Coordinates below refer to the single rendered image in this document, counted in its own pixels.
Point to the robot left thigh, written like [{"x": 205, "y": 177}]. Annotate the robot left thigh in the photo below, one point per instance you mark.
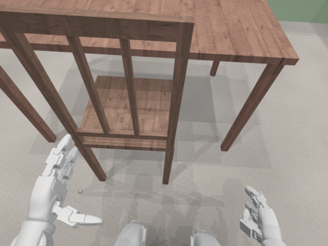
[{"x": 132, "y": 234}]

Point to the left robot forearm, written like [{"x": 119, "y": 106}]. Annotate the left robot forearm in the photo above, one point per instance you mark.
[{"x": 35, "y": 232}]

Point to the robot right thigh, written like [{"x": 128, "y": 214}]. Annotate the robot right thigh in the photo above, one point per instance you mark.
[{"x": 203, "y": 239}]

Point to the table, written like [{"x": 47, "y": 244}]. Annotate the table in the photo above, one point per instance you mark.
[{"x": 245, "y": 31}]

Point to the robot thigh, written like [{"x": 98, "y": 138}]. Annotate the robot thigh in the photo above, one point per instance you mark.
[
  {"x": 132, "y": 234},
  {"x": 203, "y": 239}
]

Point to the chair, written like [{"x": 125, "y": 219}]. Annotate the chair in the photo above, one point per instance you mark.
[{"x": 123, "y": 112}]

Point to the right robot hand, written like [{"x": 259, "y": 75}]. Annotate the right robot hand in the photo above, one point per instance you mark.
[{"x": 264, "y": 225}]

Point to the left robot hand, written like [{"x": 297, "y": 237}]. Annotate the left robot hand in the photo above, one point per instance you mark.
[{"x": 51, "y": 184}]

